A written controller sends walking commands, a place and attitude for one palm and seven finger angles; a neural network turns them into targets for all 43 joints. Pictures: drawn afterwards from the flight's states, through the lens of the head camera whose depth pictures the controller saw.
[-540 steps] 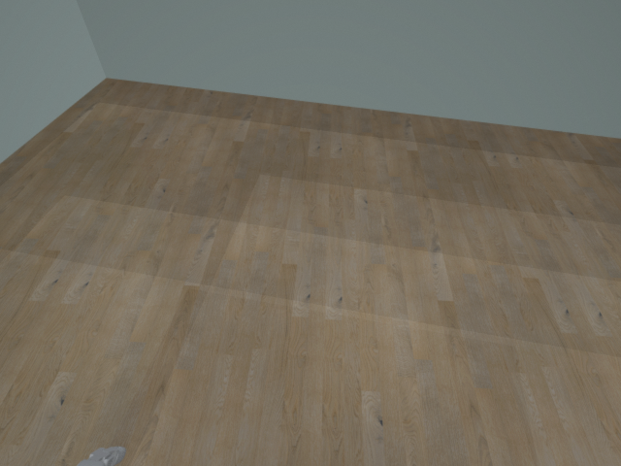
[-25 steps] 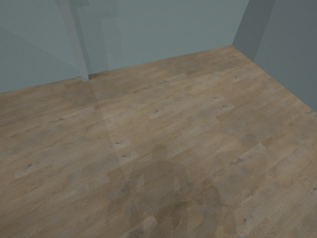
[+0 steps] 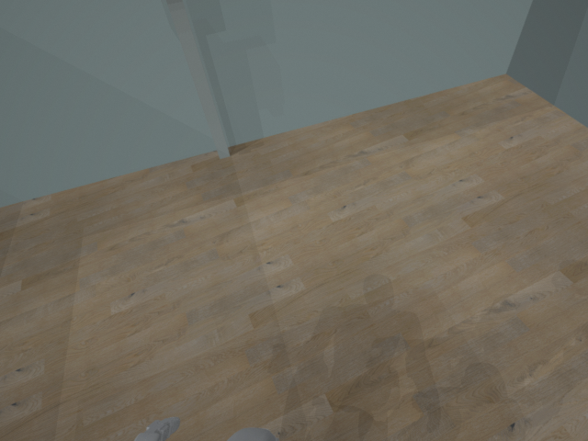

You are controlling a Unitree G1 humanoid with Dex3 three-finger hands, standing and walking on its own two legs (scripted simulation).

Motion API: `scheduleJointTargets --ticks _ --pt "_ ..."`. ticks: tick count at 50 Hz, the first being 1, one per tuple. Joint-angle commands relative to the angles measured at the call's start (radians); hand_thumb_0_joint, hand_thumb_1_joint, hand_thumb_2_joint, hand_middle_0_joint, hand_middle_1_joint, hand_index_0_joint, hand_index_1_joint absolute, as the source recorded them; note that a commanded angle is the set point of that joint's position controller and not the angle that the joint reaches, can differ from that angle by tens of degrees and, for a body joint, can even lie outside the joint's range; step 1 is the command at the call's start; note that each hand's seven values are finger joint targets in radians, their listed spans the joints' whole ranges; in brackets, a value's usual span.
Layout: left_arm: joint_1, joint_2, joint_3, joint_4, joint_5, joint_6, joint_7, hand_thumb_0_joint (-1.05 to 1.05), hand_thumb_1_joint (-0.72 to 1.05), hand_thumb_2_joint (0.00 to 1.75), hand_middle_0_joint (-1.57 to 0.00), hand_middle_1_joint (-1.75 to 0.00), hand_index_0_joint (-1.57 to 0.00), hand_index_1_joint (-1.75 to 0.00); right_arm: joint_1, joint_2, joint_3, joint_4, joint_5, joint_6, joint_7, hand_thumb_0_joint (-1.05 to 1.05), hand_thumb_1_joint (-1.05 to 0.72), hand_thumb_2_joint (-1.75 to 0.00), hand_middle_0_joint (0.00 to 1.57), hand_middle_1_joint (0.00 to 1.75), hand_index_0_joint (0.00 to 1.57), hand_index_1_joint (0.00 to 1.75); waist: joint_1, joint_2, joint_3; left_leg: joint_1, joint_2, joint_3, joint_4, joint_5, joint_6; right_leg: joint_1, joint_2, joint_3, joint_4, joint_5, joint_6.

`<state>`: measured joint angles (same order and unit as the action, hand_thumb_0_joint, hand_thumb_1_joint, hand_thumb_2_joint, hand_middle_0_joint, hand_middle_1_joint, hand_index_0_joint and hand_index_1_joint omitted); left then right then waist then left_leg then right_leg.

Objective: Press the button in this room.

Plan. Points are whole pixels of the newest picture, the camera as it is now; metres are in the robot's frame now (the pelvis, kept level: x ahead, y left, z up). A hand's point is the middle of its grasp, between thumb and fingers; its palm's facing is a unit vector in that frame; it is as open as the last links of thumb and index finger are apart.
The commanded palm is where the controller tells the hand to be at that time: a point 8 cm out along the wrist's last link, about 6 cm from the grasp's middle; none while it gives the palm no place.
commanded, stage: turn or walk to find it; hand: left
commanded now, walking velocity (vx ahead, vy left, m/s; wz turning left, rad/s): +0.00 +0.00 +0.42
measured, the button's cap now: out of the picture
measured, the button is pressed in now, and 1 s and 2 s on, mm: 0 0 0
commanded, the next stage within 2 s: none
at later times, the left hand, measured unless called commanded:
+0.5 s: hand out of the picture -0.09 +0.23 -0.19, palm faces +0.31 -0.92 -0.25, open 7.4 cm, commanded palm none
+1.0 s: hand out of the picture -0.05 +0.19 -0.14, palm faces +0.42 -0.86 -0.29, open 7.4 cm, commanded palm none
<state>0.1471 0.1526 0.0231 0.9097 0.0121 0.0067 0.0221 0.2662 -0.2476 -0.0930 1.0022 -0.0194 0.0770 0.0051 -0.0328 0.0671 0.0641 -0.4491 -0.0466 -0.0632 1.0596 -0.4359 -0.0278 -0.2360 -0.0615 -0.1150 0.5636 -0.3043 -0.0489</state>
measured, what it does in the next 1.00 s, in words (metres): steps on the spot, turning left: left foot, then right foot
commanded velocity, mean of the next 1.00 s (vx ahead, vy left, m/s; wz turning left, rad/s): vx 0.00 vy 0.00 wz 0.42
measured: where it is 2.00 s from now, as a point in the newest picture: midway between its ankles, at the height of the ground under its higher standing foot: outside the picture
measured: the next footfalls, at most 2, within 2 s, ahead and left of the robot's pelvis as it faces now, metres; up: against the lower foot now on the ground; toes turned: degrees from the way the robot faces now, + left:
left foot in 0.46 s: -0.04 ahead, +0.14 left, +0.00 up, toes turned +17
right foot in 0.90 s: +0.03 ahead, -0.10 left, +0.00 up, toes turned +18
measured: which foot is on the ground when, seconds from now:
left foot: up 0.00-0.44, down 0.46-0.90, up 0.92-1.00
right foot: down 0.00-0.46, up 0.48-0.88, down 0.90-1.00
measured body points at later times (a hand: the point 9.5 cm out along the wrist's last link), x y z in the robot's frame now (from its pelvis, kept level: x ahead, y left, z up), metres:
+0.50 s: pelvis -0.04 +0.02 -0.01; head -0.02 +0.04 +0.44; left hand -0.11 +0.28 -0.17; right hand +0.12 -0.20 -0.14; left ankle -0.08 +0.13 -0.74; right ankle +0.00 -0.08 -0.72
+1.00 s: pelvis -0.06 -0.03 +0.00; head -0.02 -0.05 +0.44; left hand -0.07 +0.24 -0.12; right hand +0.07 -0.24 -0.17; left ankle -0.12 +0.11 -0.68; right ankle -0.01 -0.11 -0.74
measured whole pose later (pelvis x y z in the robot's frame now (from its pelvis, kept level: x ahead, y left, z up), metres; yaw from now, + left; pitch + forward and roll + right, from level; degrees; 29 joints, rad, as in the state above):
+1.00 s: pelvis -0.06 -0.03 +0.00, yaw +25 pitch -1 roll +2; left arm 0.16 0.16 0.03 0.92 0.01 0.01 0.02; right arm 0.24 -0.25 -0.09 0.99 -0.02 0.08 0.01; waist -0.02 0.07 0.07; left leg -0.45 -0.05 -0.06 1.00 -0.44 -0.02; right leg -0.25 -0.06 -0.11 0.57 -0.30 -0.03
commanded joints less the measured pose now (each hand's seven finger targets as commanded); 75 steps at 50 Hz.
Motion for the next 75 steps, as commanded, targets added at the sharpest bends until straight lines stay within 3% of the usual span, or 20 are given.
scheduleJointTargets --ticks 1,16,21,23,24,29,37,42,43,44,45,46,48,50,63,67,68,69,70,75 --pt "-0.013 0.179 0.050 -0.066 0.002 -0.022 0.014 0.00 0.90 0.90 -0.20 -0.30 -0.20 -0.30 0.039 -0.050 -0.012 -0.041 -0.006 -0.014 0.010 0.00 -0.90 -0.90 0.20 0.30 0.20 0.30 0.000 -0.222 -0.001 -0.091 0.061 -0.001 0.191 0.113 -0.029 0.005 -0.228 0.132 -0.298 0.141 -0.027" --pt "0.155 0.245 0.073 0.025 0.020 -0.012 0.015 0.00 0.90 0.90 -0.20 -0.30 -0.20 -0.30 -0.113 -0.028 0.021 -0.077 0.011 -0.031 0.005 0.00 -0.90 -0.90 0.20 0.30 0.20 0.30 0.085 -0.253 -0.071 0.048 0.097 0.112 -0.258 -0.043 -0.029 0.137 -0.331 0.094 -0.216 0.353 -0.111" --pt "0.122 0.242 0.073 0.039 0.006 0.001 0.008 0.00 0.90 0.90 -0.20 -0.30 -0.20 -0.30 -0.020 -0.053 0.021 -0.059 0.012 -0.055 0.002 0.00 -0.90 -0.90 0.20 0.30 0.20 0.30 0.014 -0.170 -0.131 0.315 0.090 0.138 -0.640 0.223 0.002 0.027 -0.282 -0.016 -0.030 0.294 -0.009" --pt "0.094 0.140 0.047 -0.016 -0.003 0.017 0.000 0.00 0.90 0.90 -0.20 -0.30 -0.20 -0.30 0.018 -0.210 -0.013 -0.065 0.000 -0.062 -0.007 0.00 -0.90 -0.90 0.20 0.30 0.20 0.30 -0.019 0.252 -0.090 0.437 0.430 -0.306 -0.786 0.549 0.161 -0.342 -0.071 -0.073 0.331 -0.301 0.120" --pt "0.043 0.163 0.045 -0.026 0.005 0.030 0.002 0.00 0.90 0.90 -0.20 -0.30 -0.20 -0.30 0.024 -0.228 -0.014 -0.057 -0.002 -0.052 -0.011 0.00 -0.90 -0.90 0.20 0.30 0.20 0.30 -0.030 0.153 -0.066 0.335 0.474 -0.276 -0.786 0.525 0.223 -0.303 -0.074 0.016 0.438 -0.313 0.106" --pt "0.080 0.167 0.053 0.020 0.005 0.032 -0.011 0.00 0.90 0.90 -0.20 -0.30 -0.20 -0.30 -0.126 -0.145 0.017 -0.090 0.000 -0.067 -0.027 0.00 -0.90 -0.90 0.20 0.30 0.20 0.30 0.039 0.095 -0.020 0.285 0.288 -0.118 -0.751 0.560 0.178 -0.296 -0.051 0.073 0.526 -0.114 0.122" --pt "0.003 0.145 0.046 -0.025 -0.004 0.027 -0.002 0.00 0.90 0.90 -0.20 -0.30 -0.20 -0.30 -0.045 -0.150 -0.002 -0.081 -0.004 -0.063 -0.022 0.00 -0.90 -0.90 0.20 0.30 0.20 0.30 0.001 0.087 -0.057 0.318 0.285 -0.199 -0.720 0.605 0.202 -0.231 -0.017 0.084 0.346 -0.156 0.135" --pt "0.087 0.142 0.046 -0.014 -0.010 0.009 0.000 0.00 0.90 0.90 -0.20 -0.30 -0.20 -0.30 -0.081 -0.150 -0.010 -0.098 -0.005 -0.054 -0.018 0.00 -0.90 -0.90 0.20 0.30 0.20 0.30 0.045 0.088 -0.103 0.221 0.236 -0.230 -0.634 0.590 0.166 0.000 0.028 0.055 0.001 -0.020 0.120" --pt "0.133 0.156 0.050 -0.002 -0.008 0.001 0.003 0.00 0.90 0.90 -0.20 -0.30 -0.20 -0.30 -0.090 -0.139 -0.011 -0.103 0.001 -0.054 -0.015 0.00 -0.90 -0.90 0.20 0.30 0.20 0.30 0.069 0.048 -0.123 0.152 0.199 -0.211 -0.582 0.496 0.129 0.115 0.011 0.057 -0.134 0.092 0.117" --pt "0.163 0.216 0.061 0.002 0.004 -0.011 0.009 0.00 0.90 0.90 -0.20 -0.30 -0.20 -0.30 -0.076 -0.088 -0.006 -0.110 0.011 -0.054 -0.010 0.00 -0.90 -0.90 0.20 0.30 0.20 0.30 0.080 -0.112 -0.145 0.014 0.114 -0.131 -0.463 0.292 0.065 0.254 -0.123 0.181 -0.235 0.120 0.084" --pt "0.173 0.308 0.081 -0.004 0.017 -0.016 0.015 0.00 0.90 0.90 -0.20 -0.30 -0.20 -0.30 -0.088 -0.024 0.006 -0.140 0.011 -0.053 -0.006 0.00 -0.90 -0.90 0.20 0.30 0.20 0.30 0.090 -0.380 -0.104 -0.156 -0.022 0.020 -0.233 -0.091 -0.003 0.273 -0.374 0.439 -0.281 0.227 -0.025" --pt "0.166 0.308 0.073 -0.021 0.007 -0.010 0.017 0.00 0.90 0.90 -0.20 -0.30 -0.20 -0.30 -0.116 -0.076 -0.008 -0.144 0.004 -0.040 -0.009 0.00 -0.90 -0.90 0.20 0.30 0.20 0.30 0.100 -0.302 -0.090 -0.114 0.015 -0.026 -0.051 -0.157 0.004 0.116 -0.437 0.436 -0.293 0.247 -0.100" --pt "0.023 0.250 0.072 -0.055 0.004 -0.008 0.017 0.00 0.90 0.90 -0.20 -0.30 -0.20 -0.30 -0.066 -0.081 -0.022 -0.093 -0.004 -0.016 0.002 0.00 -0.90 -0.90 0.20 0.30 0.20 0.30 0.035 -0.263 0.000 -0.094 0.043 -0.047 0.137 -0.026 0.004 -0.055 -0.333 0.337 -0.359 -0.071 -0.071" --pt "-0.039 0.199 0.055 -0.072 0.002 -0.010 0.015 0.00 0.90 0.90 -0.20 -0.30 -0.20 -0.30 -0.007 -0.073 -0.019 -0.057 -0.008 -0.012 0.011 0.00 -0.90 -0.90 0.20 0.30 0.20 0.30 -0.005 -0.215 0.014 -0.090 0.063 -0.012 0.193 0.074 -0.012 -0.068 -0.261 0.203 -0.334 -0.014 -0.030" --pt "0.149 0.261 0.074 0.010 0.020 -0.011 0.012 0.00 0.90 0.90 -0.20 -0.30 -0.20 -0.30 -0.113 -0.028 0.020 -0.081 0.012 -0.037 0.006 0.00 -0.90 -0.90 0.20 0.30 0.20 0.30 0.089 -0.267 -0.087 0.035 0.082 0.125 -0.274 -0.042 -0.037 0.173 -0.319 0.079 -0.173 0.464 -0.101" --pt "0.102 0.256 0.074 0.011 0.008 0.001 0.008 0.00 0.90 0.90 -0.20 -0.30 -0.20 -0.30 -0.017 -0.048 0.018 -0.058 0.012 -0.054 0.003 0.00 -0.90 -0.90 0.20 0.30 0.20 0.30 0.022 -0.222 -0.119 0.263 0.074 0.153 -0.596 0.205 -0.014 0.058 -0.277 -0.006 -0.033 0.373 -0.011" --pt "0.104 0.224 0.069 0.004 -0.002 0.010 0.005 0.00 0.90 0.90 -0.20 -0.30 -0.20 -0.30 0.011 -0.098 0.008 -0.053 0.009 -0.063 0.003 0.00 -0.90 -0.90 0.20 0.30 0.20 0.30 0.002 -0.076 -0.131 0.384 0.146 0.055 -0.683 0.304 0.014 -0.067 -0.219 -0.052 0.095 0.222 0.044" --pt "0.098 0.156 0.054 -0.030 -0.007 0.017 -0.001 0.00 0.90 0.90 -0.20 -0.30 -0.20 -0.30 0.032 -0.195 -0.015 -0.060 0.000 -0.068 -0.002 0.00 -0.90 -0.90 0.20 0.30 0.20 0.30 -0.014 0.217 -0.108 0.455 0.387 -0.269 -0.744 0.540 0.120 -0.316 -0.084 -0.090 0.295 -0.206 0.120" --pt "0.029 0.154 0.041 -0.049 0.004 0.027 0.002 0.00 0.90 0.90 -0.20 -0.30 -0.20 -0.30 0.064 -0.235 -0.020 -0.051 0.002 -0.058 -0.005 0.00 -0.90 -0.90 0.20 0.30 0.20 0.30 -0.039 0.195 -0.094 0.370 0.459 -0.281 -0.766 0.601 0.188 -0.301 -0.068 0.000 0.425 -0.325 0.115" --pt "0.043 0.172 0.054 0.003 0.003 0.029 -0.013 0.00 0.90 0.90 -0.20 -0.30 -0.20 -0.30 -0.085 -0.140 0.013 -0.079 0.000 -0.071 -0.028 0.00 -0.90 -0.90 0.20 0.30 0.20 0.30 0.024 0.109 -0.040 0.316 0.296 -0.121 -0.728 0.657 0.172 -0.308 -0.056 0.077 0.550 -0.120 0.123"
